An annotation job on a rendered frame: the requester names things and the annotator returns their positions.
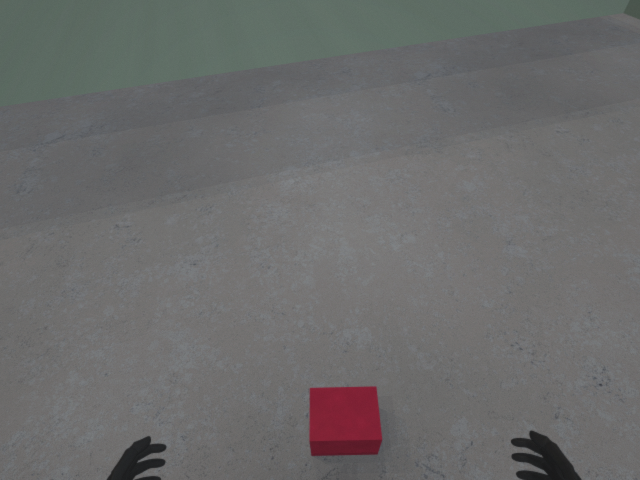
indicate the left robot hand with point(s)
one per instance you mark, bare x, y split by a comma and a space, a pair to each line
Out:
127, 467

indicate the carton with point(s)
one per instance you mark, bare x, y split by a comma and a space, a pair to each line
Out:
344, 421

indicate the right robot hand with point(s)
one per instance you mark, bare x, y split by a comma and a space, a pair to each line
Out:
553, 461

